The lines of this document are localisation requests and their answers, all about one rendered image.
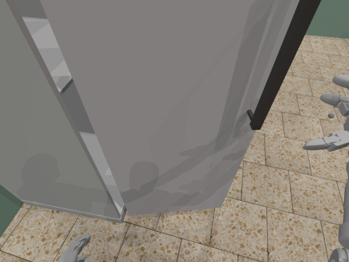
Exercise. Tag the robot right upper arm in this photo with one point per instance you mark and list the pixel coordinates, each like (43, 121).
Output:
(340, 255)

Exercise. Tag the robot right forearm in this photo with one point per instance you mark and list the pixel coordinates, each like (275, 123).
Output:
(344, 227)

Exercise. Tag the handle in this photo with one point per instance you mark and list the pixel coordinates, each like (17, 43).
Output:
(298, 27)

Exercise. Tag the right robot hand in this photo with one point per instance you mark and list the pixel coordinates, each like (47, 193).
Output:
(338, 139)

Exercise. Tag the fridge door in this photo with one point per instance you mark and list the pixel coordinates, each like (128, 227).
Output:
(166, 85)

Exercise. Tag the left robot hand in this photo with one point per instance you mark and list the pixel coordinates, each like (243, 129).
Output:
(75, 248)

